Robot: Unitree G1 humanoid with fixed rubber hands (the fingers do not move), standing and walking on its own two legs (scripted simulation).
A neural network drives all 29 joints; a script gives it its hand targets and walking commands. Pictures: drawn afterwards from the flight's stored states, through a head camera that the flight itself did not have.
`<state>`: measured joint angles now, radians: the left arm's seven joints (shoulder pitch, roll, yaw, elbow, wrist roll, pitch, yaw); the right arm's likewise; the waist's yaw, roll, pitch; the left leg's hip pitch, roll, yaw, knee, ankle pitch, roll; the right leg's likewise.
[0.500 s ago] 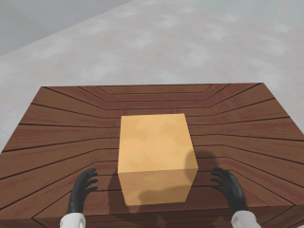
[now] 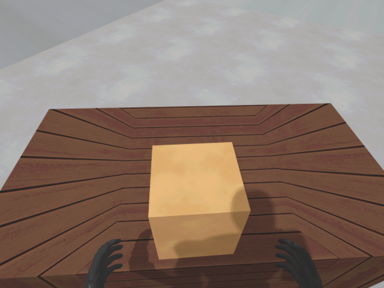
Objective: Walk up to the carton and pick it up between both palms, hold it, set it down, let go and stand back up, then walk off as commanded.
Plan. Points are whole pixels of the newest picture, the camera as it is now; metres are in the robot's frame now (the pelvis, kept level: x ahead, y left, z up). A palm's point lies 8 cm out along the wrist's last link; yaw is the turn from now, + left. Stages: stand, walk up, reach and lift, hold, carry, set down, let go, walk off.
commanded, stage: set down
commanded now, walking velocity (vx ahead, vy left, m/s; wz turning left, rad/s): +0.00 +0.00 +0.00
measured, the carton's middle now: (194, 202) +0.38 +0.02 -0.09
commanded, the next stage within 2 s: let go in 0.76 s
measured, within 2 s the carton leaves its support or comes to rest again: neither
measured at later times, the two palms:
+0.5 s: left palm out of the picture +0.16 +0.22 -0.06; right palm out of the picture +0.17 -0.22 -0.06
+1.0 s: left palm (89, 287) +0.17 +0.23 -0.07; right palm out of the picture +0.16 -0.22 -0.07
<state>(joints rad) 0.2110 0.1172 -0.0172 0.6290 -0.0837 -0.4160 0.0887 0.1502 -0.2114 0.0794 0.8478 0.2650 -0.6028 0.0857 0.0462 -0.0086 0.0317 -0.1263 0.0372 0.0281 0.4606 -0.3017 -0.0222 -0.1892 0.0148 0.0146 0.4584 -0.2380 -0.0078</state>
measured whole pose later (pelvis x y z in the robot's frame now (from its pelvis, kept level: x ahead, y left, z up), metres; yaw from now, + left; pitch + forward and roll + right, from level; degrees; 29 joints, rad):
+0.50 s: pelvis +0.01 +0.00 +0.01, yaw +0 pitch -6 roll +0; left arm 0.24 0.16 0.00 0.56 -0.06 -0.14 0.06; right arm 0.19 -0.19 0.00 0.78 0.11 -0.39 0.05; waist 0.04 -0.01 0.06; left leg 0.02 0.04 0.03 0.35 -0.27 -0.02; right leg -0.05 0.01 0.01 0.36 -0.21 -0.01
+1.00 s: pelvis +0.01 +0.01 +0.01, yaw +0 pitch -5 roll -1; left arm 0.19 0.18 0.00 0.53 0.00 0.11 0.02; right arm 0.20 -0.18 -0.04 0.72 -0.01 -0.21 0.04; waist 0.01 0.01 0.07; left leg 0.01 0.03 0.03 0.35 -0.27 -0.01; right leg -0.05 0.01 0.02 0.33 -0.20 0.00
